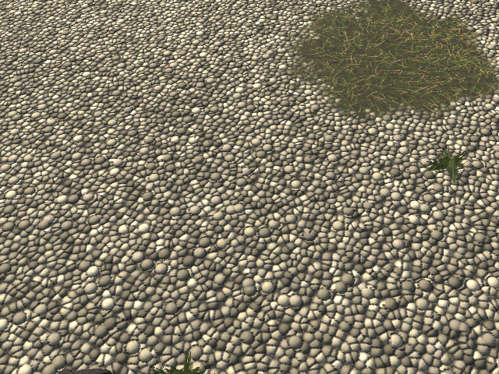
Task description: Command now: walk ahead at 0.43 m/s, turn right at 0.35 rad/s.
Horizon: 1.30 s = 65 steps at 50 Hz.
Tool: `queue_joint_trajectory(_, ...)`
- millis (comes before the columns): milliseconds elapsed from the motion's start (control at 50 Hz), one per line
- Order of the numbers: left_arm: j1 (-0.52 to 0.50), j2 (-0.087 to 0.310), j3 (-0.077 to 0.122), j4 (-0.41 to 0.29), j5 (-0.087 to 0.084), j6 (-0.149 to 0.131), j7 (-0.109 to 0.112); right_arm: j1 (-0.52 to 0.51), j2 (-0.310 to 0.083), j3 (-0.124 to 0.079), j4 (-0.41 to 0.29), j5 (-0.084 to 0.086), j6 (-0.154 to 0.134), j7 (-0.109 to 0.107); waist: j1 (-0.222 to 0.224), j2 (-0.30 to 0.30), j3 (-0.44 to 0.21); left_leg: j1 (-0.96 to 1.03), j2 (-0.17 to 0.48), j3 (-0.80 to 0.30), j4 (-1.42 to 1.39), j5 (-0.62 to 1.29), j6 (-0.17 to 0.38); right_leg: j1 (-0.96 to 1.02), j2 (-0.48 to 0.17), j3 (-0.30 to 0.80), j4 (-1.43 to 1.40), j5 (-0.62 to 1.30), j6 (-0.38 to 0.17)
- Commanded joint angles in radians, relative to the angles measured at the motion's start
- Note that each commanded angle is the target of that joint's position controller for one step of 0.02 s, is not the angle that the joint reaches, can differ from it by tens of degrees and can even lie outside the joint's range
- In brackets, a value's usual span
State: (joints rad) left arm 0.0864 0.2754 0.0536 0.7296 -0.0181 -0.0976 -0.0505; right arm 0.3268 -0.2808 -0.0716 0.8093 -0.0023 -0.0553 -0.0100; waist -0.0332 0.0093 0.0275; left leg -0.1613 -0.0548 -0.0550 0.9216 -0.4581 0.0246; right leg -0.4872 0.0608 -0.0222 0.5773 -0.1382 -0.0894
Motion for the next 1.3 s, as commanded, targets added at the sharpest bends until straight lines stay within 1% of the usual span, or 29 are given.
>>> queue_joint_trajectory(20, 0.195, 0.155, 0.045, -0.03, 0.003, 0.012, 0.014, -0.071, -0.131, -0.011, -0.136, 0.025, -0.064, 0.015, 0.118, -0.095, -0.178, -0.607, 0.049, -0.074, 0.416, 0.024, -0.013, 0.675, -0.346, 0.629, -0.269, -0.005, -0.228)
queue_joint_trajectory(40, 0.139, 0.145, 0.04, -0.044, 0.013, 0.016, 0.018, -0.117, -0.126, -0.012, -0.147, 0.008, -0.068, 0.01, 0.085, -0.009, -0.091, -0.579, 0.078, -0.051, 0.352, 0.061, -0.022, 0.521, -0.311, 0.515, -0.267, 0.236, -0.211)
queue_joint_trajectory(60, 0.116, 0.136, 0.036, -0.054, 0.018, 0.015, 0.023, -0.118, -0.135, -0.021, -0.153, -0.015, -0.061, 0.001, 0.054, 0.008, -0.087, -0.511, 0.106, -0.048, 0.289, 0.078, -0.033, 0.434, -0.286, 0.44, -0.26, 0.442, -0.199)
queue_joint_trajectory(100, 0.105, 0.132, 0.035, -0.059, 0.018, 0.02, 0.028, -0.08, -0.106, -0.019, -0.156, -0.021, -0.036, -0.01, 0.013, -0.029, -0.097, -0.441, 0.109, -0.037, 0.208, 0.083, -0.061, 0.349, -0.239, 0.362, -0.261, 0.639, -0.194)
queue_joint_trajectory(140, 0.115, 0.162, 0.045, -0.053, 0.016, 0.024, 0.038, -0.072, -0.081, -0.012, -0.155, -0.02, -0.016, -0.023, 0.004, -0.055, -0.115, -0.429, 0.087, -0.015, 0.123, 0.135, -0.088, 0.305, -0.208, 0.305, -0.253, 0.747, -0.187)
queue_joint_trajectory(240, 0.161, 0.181, 0.056, -0.033, -0.013, 0.077, 0.079, -0.207, -0.062, -0.004, -0.185, -0.011, 0.003, -0.026, 0.046, -0.091, -0.155, -0.379, 0.029, -0.021, -0.141, 0.378, -0.109, 0.278, -0.138, 0.29, -0.209, 0.594, -0.077)
queue_joint_trajectory(320, 0.192, 0.177, 0.061, -0.033, -0.008, 0.109, 0.103, -0.323, -0.07, -0.002, -0.213, -0.005, -0.005, -0.007, 0.082, -0.112, -0.13, -0.414, 0.009, -0.065, -0.278, 0.394, -0.104, 0.358, -0.152, 0.4, -0.169, 0.424, -0.056)
queue_joint_trajectory(380, 0.179, 0.17, 0.064, -0.056, -0.002, 0.118, 0.106, -0.328, -0.098, -0.011, -0.214, -0.006, -0.023, 0.002, 0.073, -0.13, -0.112, -0.391, 0.003, -0.093, -0.368, 0.322, -0.081, 0.408, -0.166, 0.495, -0.109, 0.373, -0.071)
queue_joint_trajectory(420, 0.133, 0.162, 0.06, -0.082, -0.004, 0.119, 0.104, -0.274, -0.106, -0.017, -0.2, -0.004, -0.037, 0.002, 0.031, -0.147, -0.11, -0.262, 0.007, -0.079, -0.497, 0.382, -0.049, 0.384, -0.131, 0.52, -0.053, 0.33, -0.052)
queue_joint_trajectory(440, 0.114, 0.143, 0.052, -0.1, 0.0, 0.118, 0.1, -0.229, -0.123, -0.023, -0.192, -0.01, -0.043, -0.003, 0.007, -0.122, -0.14, -0.097, 0.065, -0.095, -0.566, 0.542, -0.016, 0.314, -0.087, 0.494, 0.018, 0.259, -0.023)
queue_joint_trajectory(460, 0.153, 0.09, 0.035, -0.116, 0.016, 0.112, 0.095, -0.188, -0.182, -0.035, -0.197, -0.023, -0.037, -0.015, 0.02, 0.041, -0.225, 0.132, 0.261, -0.253, -0.53, 0.859, 0.072, 0.172, 0.004, 0.378, 0.228, -0.063, 0.029)
queue_joint_trajectory(480, 0.272, 0.085, 0.032, -0.123, 0.001, 0.11, 0.093, -0.149, -0.19, -0.034, -0.182, -0.05, -0.015, -0.017, 0.074, 0.282, -0.282, 0.298, 0.476, -0.531, -0.512, 1.097, 0.279, -0.052, 0.135, 0.259, 0.433, -0.614, 0.095)
queue_joint_trajectory(500, 0.334, 0.182, 0.05, -0.09, 0.009, 0.112, 0.085, -0.146, -0.141, -0.03, -0.184, -0.013, -0.002, -0.016, 0.074, 0.226, -0.293, 0.26, 0.529, -0.586, -0.509, 0.965, 0.318, -0.1, 0.038, 0.222, 0.601, -0.598, 0.138)
queue_joint_trajectory(520, 0.265, 0.228, 0.068, -0.077, -0.002, 0.125, 0.084, -0.179, -0.09, -0.015, -0.202, -0.008, 0.007, -0.02, 0.045, 0.132, -0.219, 0.19, 0.441, -0.448, -0.507, 0.859, 0.272, -0.12, 0.008, 0.2, 0.677, -0.51, 0.167)
queue_joint_trajectory(540, 0.225, 0.221, 0.072, -0.073, -0.005, 0.143, 0.09, -0.213, -0.076, -0.008, -0.209, -0.012, 0.019, -0.021, 0.048, 0.071, -0.173, 0.116, 0.369, -0.338, -0.523, 0.746, 0.221, -0.122, -0.011, 0.177, 0.698, -0.439, 0.182)
queue_joint_trajectory(600, 0.194, 0.146, 0.055, -0.101, -0.006, 0.163, 0.088, -0.26, -0.102, -0.009, -0.204, -0.022, 0.04, -0.026, 0.059, 0.103, -0.094, -0.052, 0.268, -0.167, -0.598, 0.608, 0.189, -0.067, -0.033, 0.103, 0.643, -0.318, 0.191)
queue_joint_trajectory(640, 0.176, 0.115, 0.045, -0.118, -0.006, 0.158, 0.086, -0.246, -0.108, -0.014, -0.193, -0.023, 0.046, -0.031, 0.045, 0.141, -0.111, -0.022, 0.268, -0.123, -0.614, 0.602, 0.207, -0.062, -0.047, 0.072, 0.554, -0.295, 0.195)
queue_joint_trajectory(780, 0.119, 0.124, 0.036, -0.157, 0.002, 0.151, 0.06, -0.243, -0.168, -0.037, -0.168, -0.007, 0.06, -0.026, 0.019, 0.159, -0.142, -0.021, 0.333, -0.047, -0.629, 0.489, 0.218, 0.092, -0.104, 0.016, 0.26, -0.235, 0.15)
queue_joint_trajectory(860, 0.198, 0.131, 0.05, -0.134, 0.006, 0.153, 0.044, -0.238, -0.173, -0.04, -0.144, 0.024, 0.065, -0.022, 0.068, 0.138, -0.138, -0.056, 0.324, 0.013, -0.524, 0.421, 0.14, 0.261, -0.06, -0.039, -0.035, -0.102, 0.071)
queue_joint_trajectory(880, 0.231, 0.156, 0.06, -0.124, 0.011, 0.153, 0.048, -0.192, -0.145, -0.036, -0.121, 0.027, 0.067, -0.02, 0.073, 0.076, -0.12, -0.136, 0.283, 0.067, -0.426, 0.321, 0.067, 0.347, -0.068, 0.017, -0.136, -0.026, 0.032)
queue_joint_trajectory(900, 0.245, 0.261, 0.086, -0.14, 0.013, 0.153, 0.064, -0.161, -0.081, -0.02, -0.134, -0.01, 0.066, -0.012, 0.036, -0.219, -0.099, -0.371, 0.16, 0.194, -0.135, 0.028, -0.051, 0.468, -0.305, 0.351, -0.219, 0.225, -0.065)
queue_joint_trajectory(920, 0.216, 0.323, 0.092, -0.175, 0.039, 0.14, 0.062, -0.259, -0.097, -0.023, -0.194, -0.025, 0.058, -0.021, 0.075, -0.317, -0.08, -0.552, 0.034, 0.1, 0.063, -0.201, -0.089, 0.4, -0.459, 0.573, -0.257, 0.323, -0.249)
queue_joint_trajectory(940, 0.207, 0.278, 0.082, -0.175, 0.059, 0.12, 0.059, -0.313, -0.132, -0.035, -0.199, -0.012, 0.055, -0.027, 0.102, -0.218, -0.094, -0.545, 0.057, 0.008, 0.178, -0.161, -0.076, 0.356, -0.418, 0.538, -0.288, 0.198, -0.251)
queue_joint_trajectory(960, 0.154, 0.246, 0.072, -0.173, 0.05, 0.107, 0.06, -0.29, -0.142, -0.043, -0.185, 0.001, 0.06, -0.03, 0.063, -0.176, -0.069, -0.542, 0.073, -0.014, 0.2, -0.062, -0.064, 0.335, -0.355, 0.456, -0.281, 0.126, -0.185)
queue_joint_trajectory(980, 0.104, 0.215, 0.065, -0.18, 0.028, 0.104, 0.065, -0.253, -0.137, -0.047, -0.155, -0.002, 0.067, -0.038, 0.039, -0.138, -0.071, -0.533, 0.083, -0.021, 0.195, 0.008, -0.069, 0.334, -0.306, 0.403, -0.266, 0.081, -0.132)
queue_joint_trajectory(1000, 0.077, 0.193, 0.055, -0.185, 0.014, 0.105, 0.07, -0.235, -0.14, -0.05, -0.145, -0.01, 0.071, -0.042, 0.029, -0.152, -0.072, -0.515, 0.079, -0.017, 0.205, 0.055, -0.081, 0.322, -0.283, 0.374, -0.258, 0.122, -0.116)
queue_joint_trajectory(1020, 0.076, 0.18, 0.047, -0.188, 0.014, 0.108, 0.075, -0.227, -0.134, -0.05, -0.144, -0.01, 0.069, -0.038, 0.022, -0.157, -0.085, -0.48, 0.067, -0.012, 0.228, 0.087, -0.091, 0.307, -0.262, 0.357, -0.25, 0.174, -0.115)
queue_joint_trajectory(1160, 0.127, 0.204, 0.059, -0.184, 0.013, 0.122, 0.093, -0.281, -0.095, -0.03, -0.162, 0.005, 0.052, -0.02, 0.058, -0.164, -0.107, -0.419, 0.034, -0.03, -0.056, 0.123, -0.115, 0.382, -0.236, 0.417, -0.205, 0.174, -0.128)
queue_joint_trajectory(1300, 0.088, 0.191, 0.054, -0.189, 0.011, 0.137, 0.078, -0.24, -0.103, -0.025, -0.151, 0.016, 0.035, 0.009, 0.058, -0.178, -0.131, -0.212, 0.027, -0.012, -0.296, 0.101, -0.084, 0.344, -0.23, 0.506, -0.145, 0.292, -0.13)
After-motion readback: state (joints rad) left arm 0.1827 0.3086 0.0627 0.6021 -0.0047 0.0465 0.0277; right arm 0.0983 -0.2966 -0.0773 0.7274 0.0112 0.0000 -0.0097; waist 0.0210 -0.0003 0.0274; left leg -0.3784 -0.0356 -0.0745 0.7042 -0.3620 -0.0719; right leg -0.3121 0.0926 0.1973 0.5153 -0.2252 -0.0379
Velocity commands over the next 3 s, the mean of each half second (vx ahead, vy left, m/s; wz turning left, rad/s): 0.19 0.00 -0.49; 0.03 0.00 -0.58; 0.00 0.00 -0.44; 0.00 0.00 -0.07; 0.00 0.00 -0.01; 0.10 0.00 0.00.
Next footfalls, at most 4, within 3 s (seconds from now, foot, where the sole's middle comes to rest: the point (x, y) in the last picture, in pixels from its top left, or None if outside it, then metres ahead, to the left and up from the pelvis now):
0.46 left None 0.35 0.07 -0.76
0.88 right None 0.18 -0.13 -0.76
1.36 left None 0.33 0.04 -0.76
1.66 right None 0.11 -0.13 -0.76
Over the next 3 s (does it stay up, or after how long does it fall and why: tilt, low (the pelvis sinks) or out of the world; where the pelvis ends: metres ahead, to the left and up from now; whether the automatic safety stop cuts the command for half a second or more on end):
stays up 0.23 -0.04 0.01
